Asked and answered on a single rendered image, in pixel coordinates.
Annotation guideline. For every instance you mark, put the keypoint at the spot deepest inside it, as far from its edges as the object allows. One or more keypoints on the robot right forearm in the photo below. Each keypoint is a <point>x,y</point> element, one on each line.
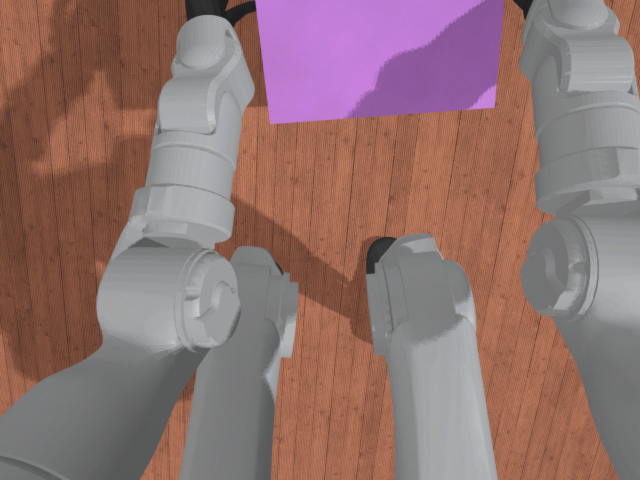
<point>586,109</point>

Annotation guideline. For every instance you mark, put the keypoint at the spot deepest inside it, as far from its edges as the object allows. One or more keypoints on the carton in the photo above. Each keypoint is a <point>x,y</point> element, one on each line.
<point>340,59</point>

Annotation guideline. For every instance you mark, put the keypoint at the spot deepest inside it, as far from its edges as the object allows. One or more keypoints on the robot right foot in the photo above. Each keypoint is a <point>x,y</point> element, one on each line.
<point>376,251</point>

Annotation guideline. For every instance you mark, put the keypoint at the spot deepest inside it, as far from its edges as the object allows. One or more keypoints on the left robot upper arm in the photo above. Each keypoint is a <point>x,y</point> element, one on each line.
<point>160,310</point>

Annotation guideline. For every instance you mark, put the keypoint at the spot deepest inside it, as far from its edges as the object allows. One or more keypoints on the left robot shin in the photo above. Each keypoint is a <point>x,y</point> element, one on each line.
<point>255,255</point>

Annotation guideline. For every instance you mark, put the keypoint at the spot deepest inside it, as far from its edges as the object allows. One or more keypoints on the robot left forearm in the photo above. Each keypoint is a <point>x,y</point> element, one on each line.
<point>186,199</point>

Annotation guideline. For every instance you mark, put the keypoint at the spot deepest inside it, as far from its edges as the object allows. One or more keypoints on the right robot upper arm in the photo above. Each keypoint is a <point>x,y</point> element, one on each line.
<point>584,272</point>

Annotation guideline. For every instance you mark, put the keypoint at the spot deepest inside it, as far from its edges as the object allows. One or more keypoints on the left robot hand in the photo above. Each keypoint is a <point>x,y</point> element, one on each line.
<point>196,8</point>

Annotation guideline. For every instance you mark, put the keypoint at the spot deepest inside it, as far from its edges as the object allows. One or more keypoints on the right robot hand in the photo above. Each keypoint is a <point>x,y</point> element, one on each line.
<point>524,5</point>

